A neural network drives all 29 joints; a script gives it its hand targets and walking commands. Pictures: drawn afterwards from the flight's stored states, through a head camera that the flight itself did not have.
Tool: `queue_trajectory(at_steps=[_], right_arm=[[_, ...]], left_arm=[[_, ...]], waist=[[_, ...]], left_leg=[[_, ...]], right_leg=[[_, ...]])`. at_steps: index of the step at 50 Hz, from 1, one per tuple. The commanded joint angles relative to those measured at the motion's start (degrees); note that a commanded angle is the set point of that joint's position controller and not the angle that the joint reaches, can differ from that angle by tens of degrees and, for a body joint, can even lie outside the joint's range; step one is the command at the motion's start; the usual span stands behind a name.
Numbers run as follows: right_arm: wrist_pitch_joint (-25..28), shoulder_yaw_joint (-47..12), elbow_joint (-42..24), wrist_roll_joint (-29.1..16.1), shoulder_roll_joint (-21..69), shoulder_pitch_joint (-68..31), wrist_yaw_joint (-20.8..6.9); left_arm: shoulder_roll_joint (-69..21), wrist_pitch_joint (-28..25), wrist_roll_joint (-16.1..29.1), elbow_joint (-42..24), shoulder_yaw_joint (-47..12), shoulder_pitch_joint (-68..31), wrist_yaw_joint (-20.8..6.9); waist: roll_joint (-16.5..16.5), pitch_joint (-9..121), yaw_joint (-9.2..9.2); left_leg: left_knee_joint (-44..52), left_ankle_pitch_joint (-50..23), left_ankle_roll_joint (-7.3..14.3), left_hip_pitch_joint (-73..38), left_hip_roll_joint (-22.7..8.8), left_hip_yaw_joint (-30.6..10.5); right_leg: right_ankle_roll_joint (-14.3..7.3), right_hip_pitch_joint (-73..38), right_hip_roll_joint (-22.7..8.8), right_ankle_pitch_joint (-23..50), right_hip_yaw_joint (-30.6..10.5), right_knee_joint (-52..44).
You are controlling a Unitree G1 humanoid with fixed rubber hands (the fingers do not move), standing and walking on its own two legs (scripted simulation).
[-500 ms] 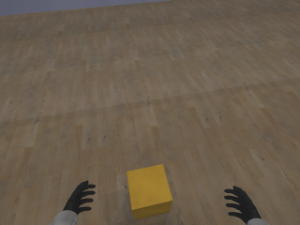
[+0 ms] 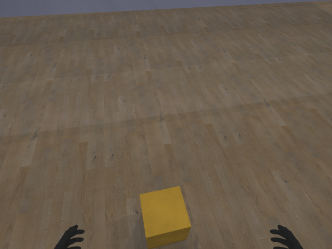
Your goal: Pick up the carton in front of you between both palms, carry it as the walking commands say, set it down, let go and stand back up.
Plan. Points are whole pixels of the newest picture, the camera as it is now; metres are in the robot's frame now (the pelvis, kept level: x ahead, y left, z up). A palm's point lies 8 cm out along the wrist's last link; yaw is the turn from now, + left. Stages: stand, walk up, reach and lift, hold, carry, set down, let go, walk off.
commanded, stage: stand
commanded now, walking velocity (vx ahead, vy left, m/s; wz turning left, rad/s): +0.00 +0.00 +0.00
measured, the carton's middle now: (163, 218) +0.39 +0.02 -0.65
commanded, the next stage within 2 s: none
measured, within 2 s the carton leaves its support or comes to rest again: neither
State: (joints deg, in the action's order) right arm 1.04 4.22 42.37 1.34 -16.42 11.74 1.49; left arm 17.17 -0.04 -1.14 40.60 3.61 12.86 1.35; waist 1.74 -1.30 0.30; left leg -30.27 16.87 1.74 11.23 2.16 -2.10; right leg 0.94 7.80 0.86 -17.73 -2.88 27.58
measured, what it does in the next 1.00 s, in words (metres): stands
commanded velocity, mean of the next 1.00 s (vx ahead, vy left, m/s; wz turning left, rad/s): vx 0.00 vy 0.00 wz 0.00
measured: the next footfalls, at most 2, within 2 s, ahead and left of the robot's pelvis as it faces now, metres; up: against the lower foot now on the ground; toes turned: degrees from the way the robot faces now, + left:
none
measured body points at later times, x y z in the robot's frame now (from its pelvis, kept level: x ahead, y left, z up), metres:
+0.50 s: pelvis -0.01 +0.01 +0.00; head -0.02 +0.02 +0.45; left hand +0.09 +0.29 -0.12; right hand +0.10 -0.28 -0.10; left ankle -0.01 +0.10 -0.74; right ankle -0.03 -0.13 -0.74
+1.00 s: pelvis -0.03 +0.00 +0.01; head -0.03 +0.01 +0.46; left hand +0.06 +0.30 -0.12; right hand +0.07 -0.30 -0.11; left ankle -0.01 +0.10 -0.74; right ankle -0.03 -0.13 -0.74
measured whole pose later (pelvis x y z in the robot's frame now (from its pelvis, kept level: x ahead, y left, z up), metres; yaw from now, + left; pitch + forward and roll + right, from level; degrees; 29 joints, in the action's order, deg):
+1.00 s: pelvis -0.03 +0.00 +0.01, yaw +0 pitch -4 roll +0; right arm 1.1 2.2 54.7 0.1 -18.3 9.7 1.2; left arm 19.5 -1.3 -0.2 53.2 1.2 12.3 2.1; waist 1.0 -2.4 0.3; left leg -23.6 11.2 1.7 8.8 2.3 -1.6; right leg 1.3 6.3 0.1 -12.9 -3.3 22.7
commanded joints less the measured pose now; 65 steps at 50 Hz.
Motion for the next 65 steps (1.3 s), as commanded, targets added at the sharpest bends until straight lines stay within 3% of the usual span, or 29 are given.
queue_trajectory(at_steps=[1,38,65], right_arm=[[0.89,1.81,-2.83,-0.1,-8.21,-1.55,0.31],[0.74,0.05,7.38,-1.09,-10.09,-3.14,0.01],[0.77,-0.68,11.7,-1.47,-11.57,-4.1,-0.01]], left_arm=[[6.68,-1.06,0.01,-3.02,1.36,-1.14,0.45],[9.76,-1.74,0.79,7.94,-0.51,-0.7,0.96],[11.1,-1.94,1.09,11.92,-0.84,-2.17,0.8]], waist=[[-3.1,2.2,-0.09],[-2.01,-1.01,0.02],[-1.8,-0.74,0.01]], left_leg=[[5.38,-16.6,-0.74,-0.91,-5.82,-5.2],[11.41,-6.89,-0.5,-0.57,-7.01,-6.59],[12.87,-7.83,-0.6,-2.11,-7.65,-6.44]], right_leg=[[-0.38,0.36,-3.16,11.6,-2.07,-2.78],[-0.67,0.14,-5.64,8.4,-4.55,-7.53],[-1.11,0.05,-6.43,8.86,-4.98,-9.8]])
